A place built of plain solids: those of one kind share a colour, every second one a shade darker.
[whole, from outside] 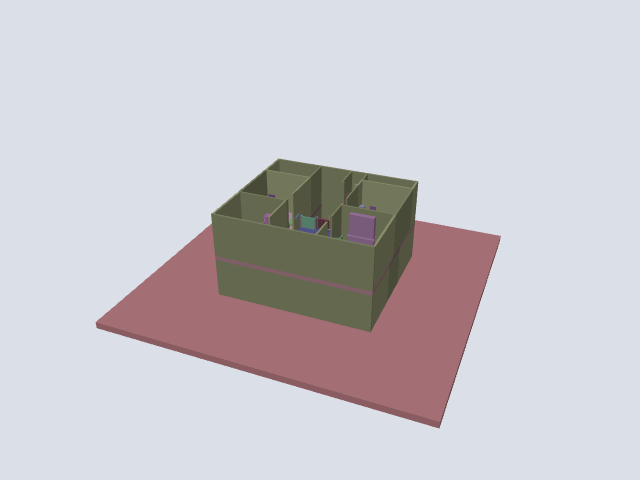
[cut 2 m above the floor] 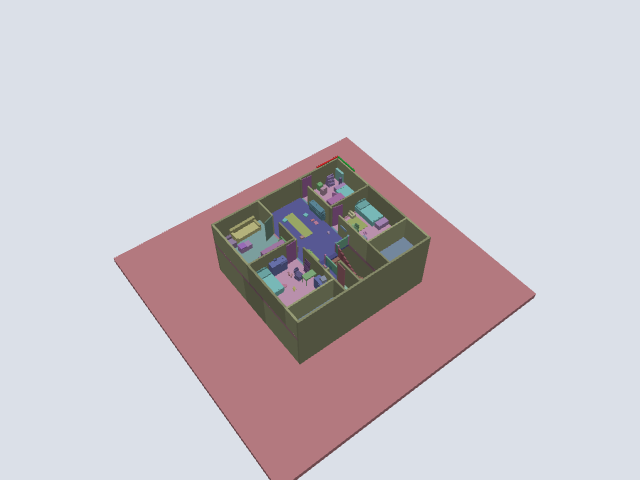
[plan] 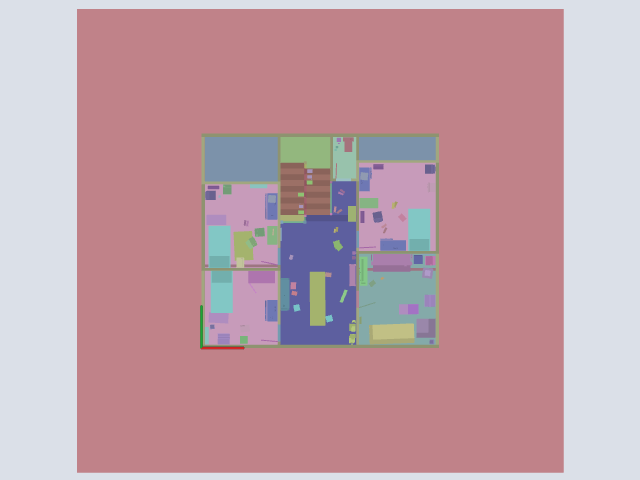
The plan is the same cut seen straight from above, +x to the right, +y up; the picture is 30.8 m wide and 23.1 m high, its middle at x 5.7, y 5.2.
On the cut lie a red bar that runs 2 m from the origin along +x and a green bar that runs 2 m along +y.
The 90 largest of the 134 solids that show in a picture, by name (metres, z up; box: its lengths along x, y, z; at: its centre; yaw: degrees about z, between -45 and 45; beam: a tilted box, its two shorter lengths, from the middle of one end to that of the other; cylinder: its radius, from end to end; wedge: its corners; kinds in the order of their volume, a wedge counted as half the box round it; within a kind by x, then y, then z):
{
 "under_1": {"box": [23.43, 22.32, 0.5], "at": [5.71, 5.16, -0.33]},
 "wall_1": {"box": [0.16, 3.56, 3.26], "at": [0.08, 1.94, 4.77]},
 "wall_2": {"box": [0.16, 4.04, 3.26], "at": [0.08, 5.87, 4.77]},
 "wall_3": {"box": [0.16, 2.14, 3.26], "at": [0.08, 9.09, 4.77]},
 "wall_4": {"box": [3.8, 0.13, 3.26], "at": [1.9, 3.79, 4.77]},
 "wall_5": {"box": [3.8, 0.13, 3.26], "at": [1.9, 7.95, 4.77]},
 "wall_6": {"box": [0.13, 2.59, 3.26], "at": [3.73, 2.42, 4.77]},
 "wall_7": {"box": [0.13, 3.07, 3.26], "at": [3.73, 6.35, 4.77]},
 "wall_8": {"box": [0.13, 5.17, 3.14], "at": [3.73, 7.58, 1.27]},
 "wall_9": {"box": [0.13, 2.14, 3.26], "at": [3.73, 9.09, 4.77]},
 "wall_10": {"box": [11.43, 0.16, 6.7], "at": [5.71, 0.08, 3.05]},
 "wall_11": {"box": [11.43, 0.16, 6.7], "at": [5.71, 10.24, 3.05]},
 "wall_12": {"box": [0.13, 2.0, 3.26], "at": [6.25, 9.16, 4.77]},
 "wall_13": {"box": [0.28, 0.13, 3.26], "at": [6.33, 8.1, 4.77]},
 "wall_14": {"box": [0.13, 1.78, 3.26], "at": [7.51, 1.05, 4.77]},
 "wall_15": {"box": [0.13, 1.78, 3.26], "at": [7.51, 3.65, 4.77]},
 "wall_16": {"box": [0.13, 2.39, 3.26], "at": [7.51, 6.83, 4.77]},
 "wall_17": {"box": [0.13, 0.75, 3.26], "at": [7.51, 8.54, 4.77]},
 "wall_18": {"box": [0.13, 1.12, 3.26], "at": [7.51, 9.6, 4.77]},
 "wall_19": {"box": [3.98, 0.13, 3.26], "at": [9.44, 4.61, 4.77]},
 "wall_20": {"box": [3.98, 0.13, 3.26], "at": [9.44, 8.98, 4.77]},
 "wall_21": {"box": [0.16, 3.56, 3.14], "at": [11.35, 1.94, 1.27]},
 "wall_22": {"box": [0.16, 4.38, 3.26], "at": [11.35, 2.35, 4.77]},
 "wall_23": {"box": [0.16, 2.41, 3.14], "at": [11.35, 5.05, 1.27]},
 "wall_24": {"box": [0.16, 4.24, 3.26], "at": [11.35, 6.79, 4.77]},
 "wall_25": {"box": [0.16, 3.77, 3.14], "at": [11.35, 8.28, 1.27]},
 "wall_26": {"box": [0.16, 1.12, 3.26], "at": [11.35, 9.6, 4.77]},
 "stair_1": {"box": [1.14, 2.52, 0.47], "at": [4.37, 7.66, -0.07]},
 "stair_2": {"box": [1.14, 2.24, 0.63], "at": [4.37, 7.8, 0.02]},
 "stair_3": {"box": [1.14, 1.96, 0.8], "at": [4.37, 7.94, 0.1]},
 "stair_4": {"box": [1.14, 1.68, 0.96], "at": [4.37, 8.08, 0.18]},
 "stair_5": {"box": [1.14, 1.4, 1.13], "at": [4.37, 8.22, 0.26]},
 "stair_6": {"box": [1.14, 1.12, 1.29], "at": [4.37, 8.36, 0.35]},
 "stair_7": {"box": [1.14, 0.84, 1.46], "at": [4.37, 8.5, 0.43]},
 "stair_8": {"box": [1.14, 0.56, 1.62], "at": [4.37, 8.64, 0.51]},
 "stair_9": {"box": [1.14, 0.28, 1.79], "at": [4.37, 8.78, 0.59]},
 "stair_10": {"box": [1.14, 0.28, 3.28], "at": [5.62, 6.54, 1.34]},
 "stair_11": {"box": [1.14, 0.56, 3.11], "at": [5.62, 6.68, 1.26]},
 "stair_12": {"box": [1.14, 0.84, 2.95], "at": [5.62, 6.82, 1.17]},
 "stair_13": {"box": [1.14, 1.12, 2.78], "at": [5.62, 6.96, 1.09]},
 "stair_14": {"box": [1.14, 1.4, 2.62], "at": [5.62, 7.1, 1.01]},
 "stair_15": {"box": [1.14, 1.68, 2.45], "at": [5.62, 7.24, 0.93]},
 "stair_16": {"box": [1.14, 1.96, 2.28], "at": [5.62, 7.38, 0.84]},
 "stair_17": {"box": [1.14, 2.24, 2.12], "at": [5.62, 7.52, 0.76]},
 "floor_entrance_1": {"box": [3.65, 6.24, 0.5], "at": [5.62, 3.28, -0.25]},
 "upper_floor_room_1": {"box": [3.51, 3.56, 0.16], "at": [1.92, 1.94, 3.06]},
 "upper_floor_room_2": {"box": [3.51, 4.04, 0.16], "at": [1.92, 5.87, 3.06]},
 "upper_floor_room_3": {"box": [3.69, 4.24, 0.16], "at": [9.43, 6.79, 3.06]},
 "stair_landing_1": {"box": [1.25, 1.24, 1.95], "at": [4.42, 9.54, 0.68]},
 "stair_landing_2": {"box": [1.14, 1.52, 1.95], "at": [5.62, 9.4, 0.68]},
 "upper_floor_hall_1": {"box": [3.65, 5.94, 0.16], "at": [5.62, 3.13, 3.06]},
 "upper_floor_hall_2": {"box": [2.51, 0.3, 0.16], "at": [6.2, 6.25, 3.06]},
 "upper_floor_hall_3": {"box": [1.26, 1.63, 0.16], "at": [6.82, 7.21, 3.06]},
 "child_bed_1": {"box": [0.96, 0.55, 0.2], "at": [0.86, 4.16, 3.72]},
 "child_bed_2": {"box": [1.06, 2.06, 0.4], "at": [0.86, 4.86, 3.52]},
 "child_bed_3": {"box": [1.06, 2.06, 0.4], "at": [0.97, 2.71, 3.52]},
 "child_bed_4": {"box": [0.96, 0.55, 0.2], "at": [0.97, 3.42, 3.72]},
 "child_bed_5": {"box": [0.96, 0.55, 0.2], "at": [10.48, 4.97, 3.72]},
 "child_bed_6": {"box": [1.06, 2.06, 0.4], "at": [10.48, 5.68, 3.52]},
 "upper_floor_best_1": {"box": [3.69, 4.38, 0.16], "at": [9.43, 2.35, 3.06]},
 "chest_drawers_1": {"box": [0.5, 1.04, 0.95], "at": [3.41, 1.8, 3.62]},
 "chest_drawers_2": {"box": [0.5, 1.28, 1.04], "at": [3.41, 6.81, 3.66]},
 "chest_drawers_3": {"box": [0.5, 1.15, 0.99], "at": [7.84, 8.12, 3.64]},
 "chest_drawers_4": {"box": [1.24, 0.5, 1.03], "at": [9.22, 4.93, 3.66]},
 "upper_floor_closet_1": {"box": [3.51, 2.14, 0.16], "at": [1.92, 9.09, 3.06]},
 "upper_floor_closet_2": {"box": [3.69, 1.12, 0.16], "at": [9.43, 9.6, 3.06]},
 "fireplace_1": {"box": [1.8, 0.36, 2.87], "at": [9.15, 4.35, 4.58]},
 "wardrobe_1": {"box": [1.28, 0.6, 2.0], "at": [2.89, 3.41, 4.14]},
 "wall_band_1": {"box": [3.8, 0.13, 0.31], "at": [1.9, 3.96, 2.99]},
 "wall_band_2": {"box": [11.43, 0.16, 0.31], "at": [5.71, 0.08, 2.99]},
 "wall_band_3": {"box": [0.13, 3.56, 0.31], "at": [7.51, 1.94, 2.99]},
 "wall_band_4": {"box": [3.98, 0.13, 0.31], "at": [9.44, 3.79, 2.99]},
 "wall_band_5": {"box": [0.16, 3.56, 0.31], "at": [11.35, 1.94, 2.99]},
 "wall_band_6": {"box": [0.16, 3.77, 0.31], "at": [11.35, 8.28, 2.99]},
 "sofa_1": {"box": [2.16, 0.93, 0.34], "at": [9.15, 0.68, 3.43], "yaw": 2.1},
 "sofa_2": {"box": [2.16, 0.23, 0.39], "at": [9.17, 0.32, 3.79], "yaw": 2.1},
 "trunk_1": {"box": [0.95, 0.5, 0.42], "at": [0.71, 6.17, 3.35], "yaw": -0.1},
 "trunk_2": {"box": [0.95, 0.5, 0.42], "at": [0.82, 1.45, 3.35], "yaw": -3.0},
 "trunk_3": {"box": [0.95, 0.5, 0.42], "at": [9.97, 1.87, 3.35], "yaw": 0.8},
 "flat_shelf_1": {"box": [0.39, 0.76, 1.46], "at": [7.25, 6.46, 3.87]},
 "armchair_club_1": {"box": [0.9, 0.92, 0.35], "at": [10.79, 0.95, 3.39]},
 "armchair_club_2": {"box": [0.33, 0.92, 0.38], "at": [11.09, 0.95, 3.75]},
 "leaning_mirror_1": {"box": [0.19, 0.83, 1.12], "at": [0.26, 0.59, 3.7]},
 "leaning_mirror_2": {"box": [0.83, 0.2, 1.12], "at": [2.75, 7.79, 3.7]},
 "upper_floor_helab_1": {"box": [1.13, 2.0, 0.16], "at": [6.88, 9.16, 3.06]},
 "rug_1": {"box": [0.9, 1.4, 0.08], "at": [2.02, 4.92, 3.11], "yaw": 2.7},
 "rug_2": {"box": [0.75, 2.6, 0.08], "at": [5.58, 2.38, 3.11], "yaw": 0.4},
 "stacking_chair_1": {"box": [0.44, 0.42, 0.67], "at": [10.43, 4.26, 3.48]},
 "stair_guard_1": {"box": [0.08, 1.63, 0.94], "at": [6.23, 7.21, 3.61]},
 "hamper_1": {"box": [0.46, 0.33, 0.61], "at": [2.09, 0.93, 3.45], "yaw": 6.0}
}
